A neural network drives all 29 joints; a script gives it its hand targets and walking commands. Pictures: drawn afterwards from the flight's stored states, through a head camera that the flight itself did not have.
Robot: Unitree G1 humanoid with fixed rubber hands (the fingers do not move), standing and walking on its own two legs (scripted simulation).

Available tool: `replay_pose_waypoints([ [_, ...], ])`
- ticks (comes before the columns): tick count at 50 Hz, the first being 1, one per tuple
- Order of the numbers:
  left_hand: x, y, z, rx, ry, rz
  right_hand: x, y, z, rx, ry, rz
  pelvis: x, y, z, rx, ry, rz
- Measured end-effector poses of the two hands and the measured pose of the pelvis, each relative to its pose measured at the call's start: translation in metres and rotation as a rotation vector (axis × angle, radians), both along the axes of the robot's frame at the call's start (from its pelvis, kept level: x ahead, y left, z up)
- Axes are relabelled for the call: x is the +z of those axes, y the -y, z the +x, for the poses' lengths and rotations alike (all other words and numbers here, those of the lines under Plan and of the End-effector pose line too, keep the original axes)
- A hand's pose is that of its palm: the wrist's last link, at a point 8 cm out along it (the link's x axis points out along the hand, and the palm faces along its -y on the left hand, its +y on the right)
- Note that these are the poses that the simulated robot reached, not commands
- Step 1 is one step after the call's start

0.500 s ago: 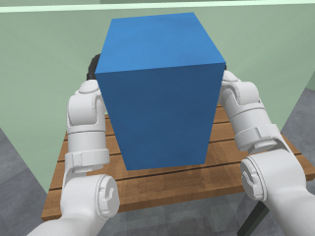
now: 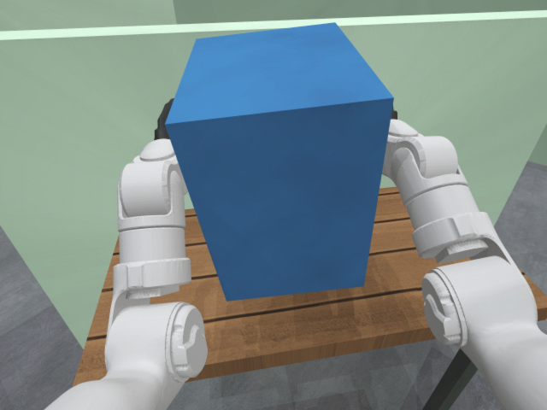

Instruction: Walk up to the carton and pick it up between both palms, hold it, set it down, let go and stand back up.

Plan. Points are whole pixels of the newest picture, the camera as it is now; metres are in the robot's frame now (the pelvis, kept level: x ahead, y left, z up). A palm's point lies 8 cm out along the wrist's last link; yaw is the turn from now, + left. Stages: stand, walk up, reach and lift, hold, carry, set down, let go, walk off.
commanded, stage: hold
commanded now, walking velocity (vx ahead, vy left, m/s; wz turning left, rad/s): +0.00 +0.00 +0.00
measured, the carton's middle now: (280, 163) +0.37 +0.00 +0.25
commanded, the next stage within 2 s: none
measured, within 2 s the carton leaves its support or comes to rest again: neither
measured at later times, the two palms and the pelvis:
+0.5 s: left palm (169, 149) +0.37 +0.15 +0.27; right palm (378, 133) +0.38 -0.14 +0.28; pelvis +0.00 +0.00 +0.00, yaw +0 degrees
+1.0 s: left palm (167, 146) +0.36 +0.15 +0.28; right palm (380, 128) +0.38 -0.14 +0.29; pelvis +0.00 +0.00 +0.00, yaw +0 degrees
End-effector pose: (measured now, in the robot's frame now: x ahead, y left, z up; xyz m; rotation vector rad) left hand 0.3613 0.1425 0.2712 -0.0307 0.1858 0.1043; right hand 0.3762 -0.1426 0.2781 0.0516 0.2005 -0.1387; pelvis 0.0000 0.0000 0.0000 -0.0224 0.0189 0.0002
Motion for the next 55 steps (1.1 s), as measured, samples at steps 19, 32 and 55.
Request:
replay_pose_waypoints([
  [19,0.004,-0.003,0.003,0.004,-0.010,-0.007,0.001,-0.003,0.004,0.006,-0.014,-0.012,0.000,0.000,-0.001,0.000,0.002,0.000],
  [32,0.007,-0.002,0.001,0.001,-0.006,-0.003,0.006,-0.002,0.001,0.005,-0.011,-0.012,0.000,0.000,-0.001,0.001,0.002,0.000],
  [55,0.004,-0.003,0.006,0.003,-0.020,-0.006,0.004,-0.003,0.006,0.006,-0.030,-0.018,0.000,0.000,-0.001,0.001,0.001,0.000],
])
